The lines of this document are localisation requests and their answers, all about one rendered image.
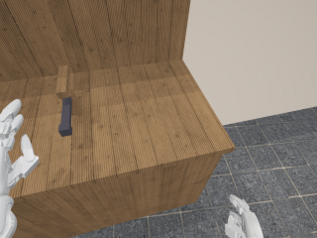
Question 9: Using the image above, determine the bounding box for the tap lever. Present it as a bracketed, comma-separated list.
[58, 96, 72, 137]

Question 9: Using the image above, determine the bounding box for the right robot hand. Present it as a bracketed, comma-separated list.
[225, 194, 264, 238]

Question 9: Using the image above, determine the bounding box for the counter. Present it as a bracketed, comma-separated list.
[0, 0, 236, 238]

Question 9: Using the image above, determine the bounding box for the robot left forearm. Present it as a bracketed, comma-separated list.
[0, 195, 17, 238]

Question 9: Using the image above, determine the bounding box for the left robot hand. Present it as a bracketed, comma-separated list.
[0, 99, 39, 195]

